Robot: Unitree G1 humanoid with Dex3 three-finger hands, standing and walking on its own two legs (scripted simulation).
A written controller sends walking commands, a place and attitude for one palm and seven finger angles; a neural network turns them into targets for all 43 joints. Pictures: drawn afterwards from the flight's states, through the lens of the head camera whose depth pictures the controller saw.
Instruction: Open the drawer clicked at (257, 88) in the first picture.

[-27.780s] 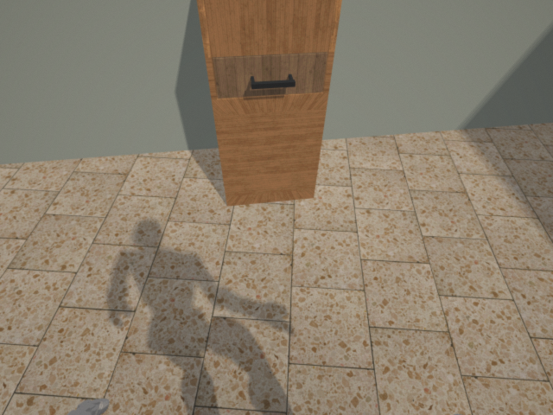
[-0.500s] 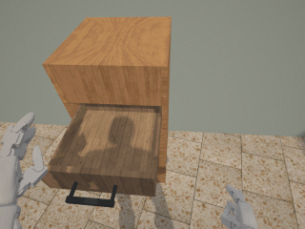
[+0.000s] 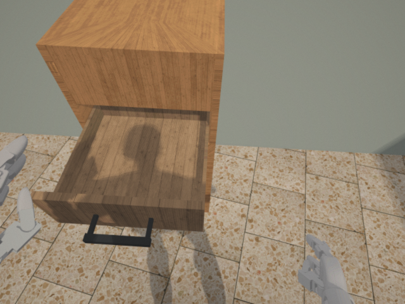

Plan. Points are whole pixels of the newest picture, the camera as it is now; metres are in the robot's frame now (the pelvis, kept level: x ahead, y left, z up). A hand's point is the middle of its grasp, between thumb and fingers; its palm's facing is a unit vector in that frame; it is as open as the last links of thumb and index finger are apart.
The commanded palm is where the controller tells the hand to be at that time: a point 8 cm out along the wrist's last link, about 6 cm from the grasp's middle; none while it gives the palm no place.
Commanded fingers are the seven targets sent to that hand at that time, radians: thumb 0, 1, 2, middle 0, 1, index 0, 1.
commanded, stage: step back with the hand held close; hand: left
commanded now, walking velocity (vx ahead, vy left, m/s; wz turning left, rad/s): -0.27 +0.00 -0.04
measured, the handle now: (120, 230) +0.28 +0.21 -0.11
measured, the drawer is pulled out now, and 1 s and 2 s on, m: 0.30 0.30 0.30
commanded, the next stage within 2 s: stop stepping back and stand still in 0.94 s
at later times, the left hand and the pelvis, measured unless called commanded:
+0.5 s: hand (10, 264) +0.15 +0.24 +0.17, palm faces +0.33 -0.80 -0.50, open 7.4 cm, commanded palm +0.08 +0.28 +0.18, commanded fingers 0.00 0.90 0.90 -0.20 -0.30 -0.20 -0.30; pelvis -0.05 +0.00 -0.01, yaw +0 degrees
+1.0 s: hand out of the picture +0.03 +0.19 +0.16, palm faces +0.30 -0.83 -0.47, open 7.4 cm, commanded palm -0.04 +0.24 +0.18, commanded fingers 0.00 0.90 0.90 -0.20 -0.30 -0.20 -0.30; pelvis -0.17 -0.04 +0.00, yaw -1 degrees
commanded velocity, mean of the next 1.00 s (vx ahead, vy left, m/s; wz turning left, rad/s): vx -0.36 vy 0.00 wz -0.04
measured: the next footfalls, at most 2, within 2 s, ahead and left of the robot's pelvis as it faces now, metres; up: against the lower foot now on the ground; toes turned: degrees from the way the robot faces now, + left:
right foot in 0.52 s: -0.06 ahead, -0.13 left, +0.00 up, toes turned -2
left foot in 0.78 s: -0.05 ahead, +0.10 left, +0.00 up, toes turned +0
